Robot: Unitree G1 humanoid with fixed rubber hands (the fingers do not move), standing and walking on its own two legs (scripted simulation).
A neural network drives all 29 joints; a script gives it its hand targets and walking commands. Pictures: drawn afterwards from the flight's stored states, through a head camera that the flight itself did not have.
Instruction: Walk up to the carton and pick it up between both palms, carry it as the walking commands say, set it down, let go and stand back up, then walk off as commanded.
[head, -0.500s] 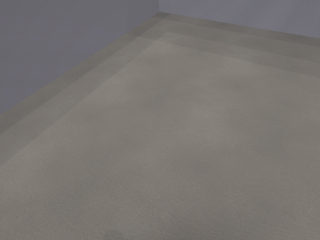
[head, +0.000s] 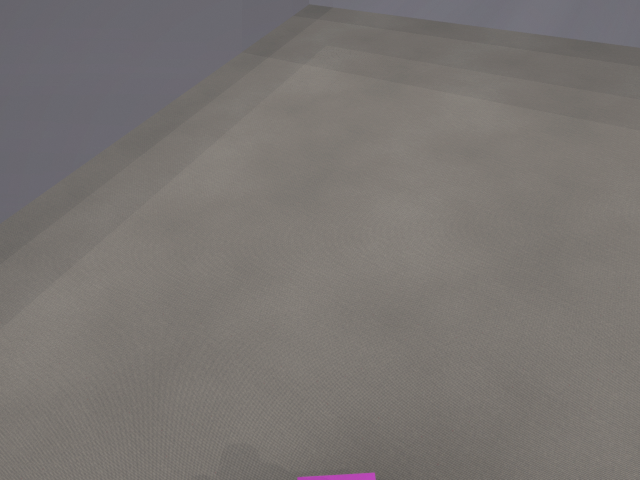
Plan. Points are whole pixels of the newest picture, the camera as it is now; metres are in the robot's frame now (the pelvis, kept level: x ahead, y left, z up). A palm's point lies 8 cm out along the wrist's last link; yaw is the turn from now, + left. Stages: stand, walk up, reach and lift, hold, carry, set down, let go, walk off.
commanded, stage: walk off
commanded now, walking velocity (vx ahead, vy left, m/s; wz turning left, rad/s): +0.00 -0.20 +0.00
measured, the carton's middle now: out of the picture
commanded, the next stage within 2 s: stand in 0.90 s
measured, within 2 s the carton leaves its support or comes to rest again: rests again in 1.50 s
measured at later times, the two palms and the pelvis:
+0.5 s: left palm out of the picture +0.02 +0.26 -0.14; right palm out of the picture -0.01 -0.25 -0.13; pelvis -0.04 +0.01 +0.00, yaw -1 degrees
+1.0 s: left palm out of the picture -0.05 +0.17 -0.11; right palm out of the picture -0.02 -0.32 -0.15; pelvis -0.06 -0.08 +0.00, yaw -1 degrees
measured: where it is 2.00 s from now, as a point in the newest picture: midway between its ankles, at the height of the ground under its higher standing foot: outside the picture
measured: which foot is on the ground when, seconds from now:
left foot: down 0.00-0.04, up 0.06-0.32, down 0.34-0.70, up 0.72-0.86, down 0.88-0.94, up 0.96-1.00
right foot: down 0.00-0.34, up 0.36-0.66, down 0.68-1.00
